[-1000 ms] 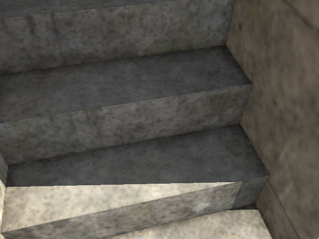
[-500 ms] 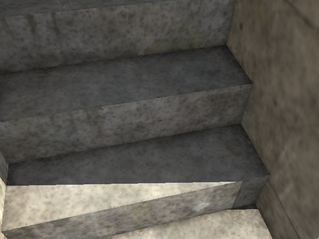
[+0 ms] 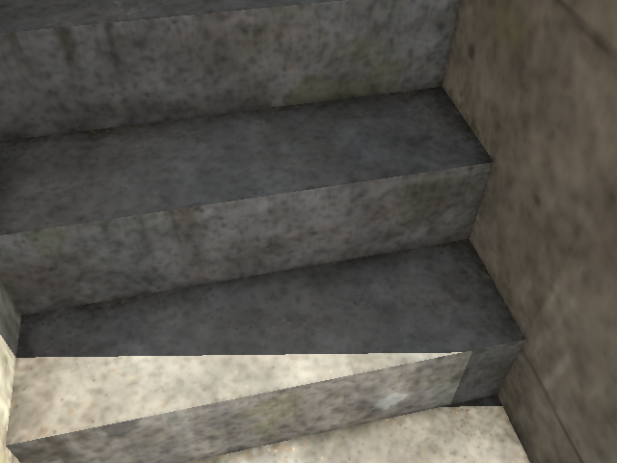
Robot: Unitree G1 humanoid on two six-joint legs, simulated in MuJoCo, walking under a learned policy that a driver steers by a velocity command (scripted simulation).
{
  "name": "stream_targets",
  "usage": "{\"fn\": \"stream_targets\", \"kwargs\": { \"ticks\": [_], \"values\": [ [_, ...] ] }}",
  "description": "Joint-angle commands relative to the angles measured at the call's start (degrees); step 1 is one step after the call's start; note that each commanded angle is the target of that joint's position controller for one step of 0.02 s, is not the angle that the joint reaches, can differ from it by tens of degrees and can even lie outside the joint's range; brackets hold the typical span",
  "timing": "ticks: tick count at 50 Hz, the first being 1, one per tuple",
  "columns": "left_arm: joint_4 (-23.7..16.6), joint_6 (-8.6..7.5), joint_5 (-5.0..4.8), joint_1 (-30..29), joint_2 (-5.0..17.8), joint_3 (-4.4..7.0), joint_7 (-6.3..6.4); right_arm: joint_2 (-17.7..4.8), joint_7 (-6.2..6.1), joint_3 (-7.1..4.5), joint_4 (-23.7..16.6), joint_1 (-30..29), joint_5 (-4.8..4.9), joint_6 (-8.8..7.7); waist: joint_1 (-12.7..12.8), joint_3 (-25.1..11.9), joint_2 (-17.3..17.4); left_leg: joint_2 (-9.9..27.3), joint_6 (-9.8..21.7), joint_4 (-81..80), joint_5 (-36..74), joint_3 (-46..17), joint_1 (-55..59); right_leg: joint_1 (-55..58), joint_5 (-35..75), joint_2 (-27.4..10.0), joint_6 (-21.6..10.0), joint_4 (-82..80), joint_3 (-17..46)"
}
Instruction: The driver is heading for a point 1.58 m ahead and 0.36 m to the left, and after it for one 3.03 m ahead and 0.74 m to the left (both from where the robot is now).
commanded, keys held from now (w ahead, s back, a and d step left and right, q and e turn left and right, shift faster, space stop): w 1.00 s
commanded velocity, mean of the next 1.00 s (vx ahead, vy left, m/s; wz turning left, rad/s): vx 0.13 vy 0.03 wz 0.00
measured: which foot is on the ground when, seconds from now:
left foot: down 0.00-1.00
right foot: down 0.00-1.00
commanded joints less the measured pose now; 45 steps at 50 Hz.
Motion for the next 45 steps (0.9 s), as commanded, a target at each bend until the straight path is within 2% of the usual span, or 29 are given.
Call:
{"fn": "stream_targets", "kwargs": {
  "ticks": [1, 7, 8, 10, 23, 24, 25, 33, 34, 35, 45],
  "values": [
    [-2.4, -0.61, -0.04, -1.4, 5.0, 0.72, 0.13, -6.1, -0.19, -1.0, -2.3, -0.9, -0.01, -0.48, 0.0, -1.4, 0.4, 9.3, -0.3, -1.5, 9.5, -5.6, -1.2, 0.7, 8.5, -6.3, -2.6, -0.8, 3.9],
    [-2.5, -0.6, -0.04, -1.3, 5.0, 0.66, 0.13, -6.1, -0.17, -0.99, -2.3, -0.8, 0.0, -0.46, 0.0, -1.2, 0.3, 9.2, -0.3, -1.6, 9.2, -5.6, -1.3, 0.6, 8.2, -6.3, -2.6, -0.9, 3.8],
    [-1.9, -0.52, -0.11, -0.2, 5.3, 0.92, 0.26, -6.3, -0.18, -1.09, -2.1, -0.2, 0.09, -0.55, 0.0, -1.2, -0.1, 9.0, -0.2, -1.9, 7.5, -5.8, -1.2, 0.5, 7.1, -6.1, -2.6, -0.9, 3.8],
    [-2.5, -0.56, 0.06, -1.6, 4.8, 0.68, 0.14, -5.9, -0.19, -0.96, -2.3, -1.0, -0.02, -0.49, 0.0, -0.5, 0.5, 9.2, -0.3, -1.8, 8.7, -5.6, -1.8, 0.4, 8.1, -6.3, -2.6, -0.9, 3.9],
    [-2.6, -0.63, -0.04, -1.4, 5.0, 0.67, 0.09, -6.1, -0.12, -1.0, -2.4, -0.9, 0.0, -0.49, 0.0, -1.3, 0.3, 9.3, -0.3, -1.7, 9.2, -5.6, -1.3, 0.7, 8.2, -6.4, -2.5, -0.9, 3.7],
    [-2.0, -0.56, -0.11, -0.3, 5.4, 0.93, 0.21, -6.3, -0.14, -1.11, -2.2, -0.3, 0.08, -0.59, 0.0, -1.3, -0.1, 9.0, -0.2, -2.0, 7.4, -5.8, -1.2, 0.6, 7.1, -6.2, -2.6, -1.0, 3.7],
    [-2.6, -0.6, 0.02, -1.5, 4.9, 0.68, 0.1, -6.1, -0.13, -0.99, -2.3, -1.0, -0.01, -0.51, 0.0, -0.7, 0.4, 9.2, -0.3, -1.8, 8.8, -5.6, -1.6, 0.5, 8.0, -6.4, -2.5, -1.0, 3.7],
    [-2.7, -0.65, -0.04, -1.5, 5.1, 0.69, 0.06, -6.1, -0.1, -1.01, -2.4, -1.0, 0.0, -0.51, 0.0, -1.3, 0.3, 9.3, -0.3, -1.7, 9.2, -5.6, -1.3, 0.7, 8.2, -6.4, -2.5, -1.0, 3.6],
    [-2.0, -0.57, -0.11, -0.4, 5.4, 0.95, 0.19, -6.3, -0.12, -1.12, -2.2, -0.3, 0.09, -0.6, 0.0, -1.3, -0.1, 9.0, -0.2, -2.0, 7.4, -5.8, -1.2, 0.6, 7.1, -6.2, -2.6, -1.0, 3.7],
    [-2.7, -0.62, 0.02, -1.6, 5.0, 0.7, 0.08, -6.1, -0.12, -1.0, -2.4, -1.0, -0.01, -0.53, 0.0, -0.7, 0.4, 9.2, -0.3, -1.8, 8.8, -5.6, -1.6, 0.5, 8.0, -6.4, -2.5, -1.0, 3.7],
    [-2.7, -0.66, -0.04, -1.5, 5.1, 0.71, 0.04, -6.2, -0.1, -1.02, -2.4, -0.9, 0.0, -0.51, 0.0, -1.3, 0.3, 9.3, -0.3, -1.7, 9.1, -5.6, -1.3, 0.8, 8.2, -6.4, -2.5, -1.0, 3.6]
  ]
}}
